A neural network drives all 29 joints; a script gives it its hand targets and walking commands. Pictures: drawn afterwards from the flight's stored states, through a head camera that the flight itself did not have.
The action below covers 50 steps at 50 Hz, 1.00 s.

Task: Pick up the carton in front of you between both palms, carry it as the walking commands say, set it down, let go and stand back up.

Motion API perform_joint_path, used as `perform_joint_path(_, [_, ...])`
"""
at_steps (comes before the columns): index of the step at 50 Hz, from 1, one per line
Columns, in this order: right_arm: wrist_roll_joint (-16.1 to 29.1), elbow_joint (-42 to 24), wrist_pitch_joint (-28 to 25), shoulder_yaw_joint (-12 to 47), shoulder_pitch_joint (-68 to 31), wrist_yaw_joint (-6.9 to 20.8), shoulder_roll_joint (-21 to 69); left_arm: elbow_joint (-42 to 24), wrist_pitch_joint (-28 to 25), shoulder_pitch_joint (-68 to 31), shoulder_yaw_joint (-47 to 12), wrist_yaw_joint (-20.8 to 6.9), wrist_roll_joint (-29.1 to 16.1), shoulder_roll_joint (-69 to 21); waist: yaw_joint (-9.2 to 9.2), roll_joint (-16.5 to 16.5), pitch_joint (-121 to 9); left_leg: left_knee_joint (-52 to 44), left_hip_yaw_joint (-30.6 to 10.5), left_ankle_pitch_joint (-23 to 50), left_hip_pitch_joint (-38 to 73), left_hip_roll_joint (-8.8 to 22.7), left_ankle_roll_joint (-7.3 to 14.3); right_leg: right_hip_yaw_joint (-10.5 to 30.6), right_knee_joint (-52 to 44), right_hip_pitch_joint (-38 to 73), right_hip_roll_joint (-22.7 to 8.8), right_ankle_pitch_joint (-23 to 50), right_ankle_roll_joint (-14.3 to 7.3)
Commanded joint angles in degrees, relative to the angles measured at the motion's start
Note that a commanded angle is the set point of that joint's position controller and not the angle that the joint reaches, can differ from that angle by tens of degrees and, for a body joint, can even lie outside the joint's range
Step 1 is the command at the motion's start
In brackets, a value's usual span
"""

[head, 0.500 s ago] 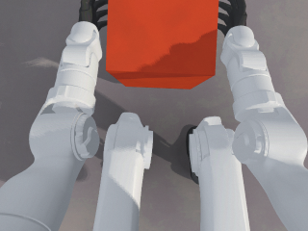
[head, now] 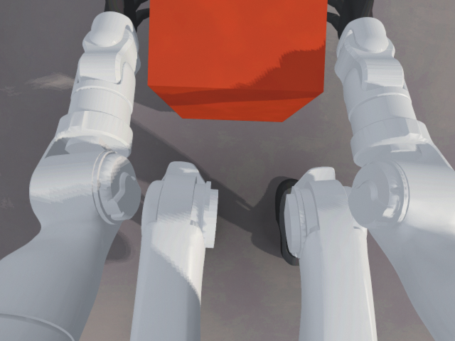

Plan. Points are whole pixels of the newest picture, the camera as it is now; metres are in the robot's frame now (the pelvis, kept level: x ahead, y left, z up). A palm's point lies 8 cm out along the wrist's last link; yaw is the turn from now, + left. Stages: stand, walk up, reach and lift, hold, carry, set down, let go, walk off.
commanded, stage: set down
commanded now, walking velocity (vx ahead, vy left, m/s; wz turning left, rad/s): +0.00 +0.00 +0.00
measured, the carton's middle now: (235, 47) +0.50 +0.03 -0.23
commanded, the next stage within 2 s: let go in 1.30 s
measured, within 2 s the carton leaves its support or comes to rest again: rests again in 0.10 s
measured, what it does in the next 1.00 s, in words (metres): rises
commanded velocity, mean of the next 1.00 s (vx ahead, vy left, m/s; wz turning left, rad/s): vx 0.00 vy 0.00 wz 0.00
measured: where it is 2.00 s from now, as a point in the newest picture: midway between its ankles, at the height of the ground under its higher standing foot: (241, 235)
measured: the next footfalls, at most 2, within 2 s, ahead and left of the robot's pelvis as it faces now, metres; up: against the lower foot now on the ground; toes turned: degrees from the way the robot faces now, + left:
none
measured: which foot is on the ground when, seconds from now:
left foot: down 0.00-1.00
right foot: down 0.00-1.00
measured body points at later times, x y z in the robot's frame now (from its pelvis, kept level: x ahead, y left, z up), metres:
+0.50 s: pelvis +0.00 +0.00 +0.02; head +0.34 +0.02 +0.32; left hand +0.53 +0.23 -0.11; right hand +0.54 -0.15 -0.11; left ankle +0.11 +0.12 -0.34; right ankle +0.11 -0.12 -0.34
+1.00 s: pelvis +0.02 +0.00 +0.16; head +0.33 +0.02 +0.48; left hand +0.53 +0.24 +0.04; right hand +0.54 -0.16 +0.04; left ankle +0.11 +0.12 -0.34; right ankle +0.11 -0.12 -0.34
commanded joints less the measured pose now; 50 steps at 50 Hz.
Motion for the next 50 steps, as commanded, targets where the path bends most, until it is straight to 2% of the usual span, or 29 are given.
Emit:
perform_joint_path(1, [2.1,3.4,-0.9,5.8,-5.9,0.4,-2.0,2.8,-1.3,-5.6,-4.2,0.1,-1.8,2.1,0.55,1.1,-46.0,-11.4,4.1,11.2,23.0,1.2,0.4,-5.5,-9.2,22.6,-0.8,10.1,-0.6])
perform_joint_path(2, [4.2,2.2,-2.3,5.6,-4.0,-2.2,-10.3,1.9,-2.8,-4.5,-3.8,2.9,-3.6,10.1,0.46,1.3,-47.8,-11.4,3.7,11.9,23.8,1.6,0.2,-5.2,-9.0,23.3,-1.4,10.8,-0.4])
perform_joint_path(4, [9.1,0.7,-4.2,8.5,-6.3,-4.1,-12.6,0.9,-5.0,-7.0,-6.9,4.9,-9.0,12.3,0.55,1.3,-51.7,-10.4,2.8,16.5,25.1,2.2,0.2,-4.5,-8.1,23.5,-2.1,15.0,-0.4])
perform_joint_path(9, [19.7,-5.7,-6.1,18.0,-11.3,-4.1,-12.4,-6.3,-7.5,-11.8,-13.7,5.3,-17.6,14.0,1.28,1.5,-61.5,-8.4,2.4,23.9,28.4,3.1,0.7,-3.4,-5.6,27.8,-3.2,22.7,-0.5])
perform_joint_path(12, [22.5,-8.6,-5.6,19.8,-9.5,-4.3,-13.5,-8.7,-7.1,-10.7,-15.7,5.2,-20.7,15.5,0.8,2.0,-68.3,-8.5,2.7,24.8,33.1,3.5,0.6,-4.2,-5.8,31.5,-3.5,22.6,-0.8])
perform_joint_path(16, [21.9,-11.8,-3.9,18.7,-5.9,-5.3,-15.1,-10.5,-5.3,-7.3,-15.6,5.4,-21.7,16.7,0.26,3.0,-75.8,-10.0,3.6,23.0,39.4,3.4,0.6,-5.6,-7.7,35.0,-3.3,19.6,-1.1])
perform_joint_path(20, [20.0,-17.9,-1.7,16.9,-3.8,-6.4,-14.5,-15.8,-2.8,-4.5,-14.1,5.8,-19.9,16.1,0.24,3.4,-82.8,-13.6,5.0,20.0,44.6,2.2,0.9,-7.1,-11.2,38.5,-2.3,16.6,-1.7])
perform_joint_path(23, [17.6,-19.1,0.5,14.9,-1.8,-6.6,-12.9,-16.8,-0.8,-2.7,-12.0,5.8,-17.6,14.9,0.16,3.5,-78.8,-17.3,5.8,16.6,42.7,1.6,1.1,-7.5,-14.9,37.1,-1.8,13.3,-2.0])
perform_joint_path(26, [15.1,-16.3,1.1,12.9,0.6,-6.0,-10.9,-14.6,-0.2,-0.8,-10.1,5.2,-15.3,12.6,-0.28,3.1,-69.7,-20.4,5.4,14.8,37.4,1.4,1.2,-6.9,-18.2,32.8,-1.9,11.7,-1.9])
perform_joint_path(33, [13.2,-15.0,0.2,11.3,2.1,-5.0,-9.3,-13.6,-1.2,1.1,-8.2,4.0,-12.9,11.0,-0.28,2.7,-69.5,-26.4,5.1,16.3,37.3,1.1,1.0,-6.5,-24.5,34.2,-1.8,13.8,-1.6])
perform_joint_path(43, [12.8,-22.4,2.3,11.4,5.0,-4.7,-9.0,-20.9,1.0,3.9,-6.9,2.4,-12.0,11.9,0.06,3.2,-81.2,-36.0,5.9,21.7,49.3,0.4,0.6,-7.1,-34.6,44.5,-1.2,17.9,-1.2])
perform_joint_path(50, [11.9,-24.3,3.0,10.6,8.1,-3.9,-8.0,-22.4,1.7,6.9,-5.9,1.1,-11.0,11.1,-0.37,3.4,-80.3,-43.4,5.6,24.7,54.8,0.2,0.5,-6.6,-42.2,49.6,-1.2,20.5,-1.0])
